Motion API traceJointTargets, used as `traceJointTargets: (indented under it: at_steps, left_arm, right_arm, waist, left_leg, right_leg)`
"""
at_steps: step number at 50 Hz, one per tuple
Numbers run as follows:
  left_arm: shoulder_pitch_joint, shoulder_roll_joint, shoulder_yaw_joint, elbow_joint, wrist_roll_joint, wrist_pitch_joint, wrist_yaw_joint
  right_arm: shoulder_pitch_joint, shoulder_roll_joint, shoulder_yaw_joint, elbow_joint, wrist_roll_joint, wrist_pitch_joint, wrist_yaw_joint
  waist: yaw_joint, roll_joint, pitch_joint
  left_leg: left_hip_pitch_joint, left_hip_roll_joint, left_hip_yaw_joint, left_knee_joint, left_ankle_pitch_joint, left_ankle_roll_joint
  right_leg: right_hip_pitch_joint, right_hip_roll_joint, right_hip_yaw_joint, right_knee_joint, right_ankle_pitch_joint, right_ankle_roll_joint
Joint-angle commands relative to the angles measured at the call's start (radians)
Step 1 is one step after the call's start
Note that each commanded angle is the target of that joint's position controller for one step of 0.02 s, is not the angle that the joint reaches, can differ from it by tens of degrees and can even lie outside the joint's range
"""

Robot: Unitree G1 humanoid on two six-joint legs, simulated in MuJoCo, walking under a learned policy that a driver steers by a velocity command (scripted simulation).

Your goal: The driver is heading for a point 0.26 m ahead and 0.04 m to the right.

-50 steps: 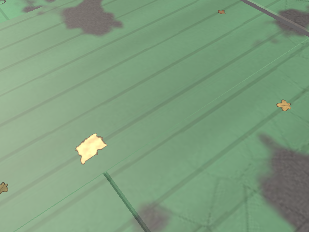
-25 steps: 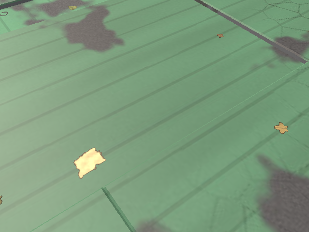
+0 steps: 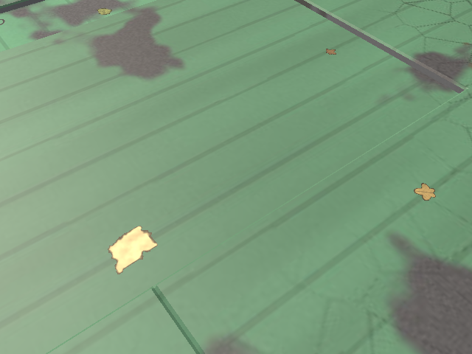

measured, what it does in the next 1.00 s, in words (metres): stands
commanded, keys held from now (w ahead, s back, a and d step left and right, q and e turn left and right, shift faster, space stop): no key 0.80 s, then w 0.14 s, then no key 0.06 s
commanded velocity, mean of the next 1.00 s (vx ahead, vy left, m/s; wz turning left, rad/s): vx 0.03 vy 0.00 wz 0.00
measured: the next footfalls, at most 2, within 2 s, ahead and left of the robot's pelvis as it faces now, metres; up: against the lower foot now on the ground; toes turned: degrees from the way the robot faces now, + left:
left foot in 1.28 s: +0.10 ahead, +0.10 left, +0.00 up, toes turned -1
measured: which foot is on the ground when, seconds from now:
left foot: down 0.00-1.00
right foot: down 0.00-1.00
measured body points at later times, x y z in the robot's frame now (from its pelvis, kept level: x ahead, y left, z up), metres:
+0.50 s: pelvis +0.00 -0.01 +0.00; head +0.01 -0.01 +0.45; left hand +0.00 +0.24 -0.16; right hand +0.00 -0.25 -0.15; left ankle -0.03 +0.11 -0.74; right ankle +0.01 -0.16 -0.74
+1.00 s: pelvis +0.02 -0.03 -0.01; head +0.02 -0.03 +0.44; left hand +0.02 +0.22 -0.16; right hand -0.02 -0.27 -0.16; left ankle -0.03 +0.11 -0.74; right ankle +0.01 -0.14 -0.73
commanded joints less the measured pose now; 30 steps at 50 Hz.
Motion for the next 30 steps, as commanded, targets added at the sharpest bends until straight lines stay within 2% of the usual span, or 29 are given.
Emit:
traceJointTargets:
  at_steps: [1,30]
  left_arm:
    - [0.029,0.107,0.016,-0.014,0.000,-0.006,0.004]
    - [0.109,0.057,-0.004,0.025,-0.003,-0.005,0.006]
  right_arm:
    - [0.035,-0.106,-0.018,-0.016,0.001,-0.008,-0.005]
    - [0.114,-0.060,-0.001,0.067,0.005,-0.008,-0.010]
  waist:
    - [0.000,0.005,0.004]
    - [-0.006,0.002,0.030]
  left_leg:
    - [-0.073,0.041,-0.029,-0.101,0.177,0.009]
    - [-0.095,0.033,-0.006,-0.098,0.133,-0.001]
  right_leg:
    - [0.036,0.009,-0.019,-0.047,0.148,-0.020]
    - [0.006,0.024,-0.025,-0.041,0.118,-0.031]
